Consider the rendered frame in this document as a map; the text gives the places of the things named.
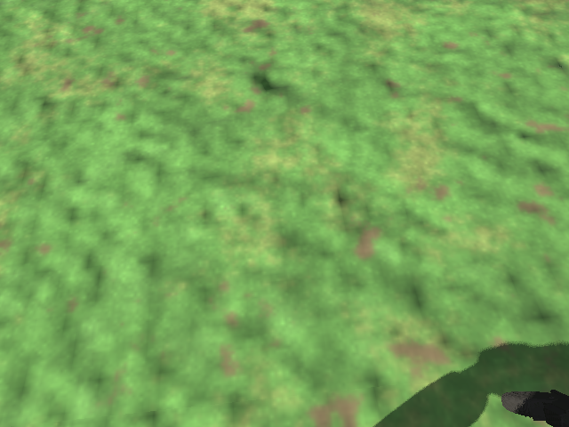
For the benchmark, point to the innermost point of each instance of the robot right hand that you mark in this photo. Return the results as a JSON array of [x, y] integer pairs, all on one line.
[[541, 406]]

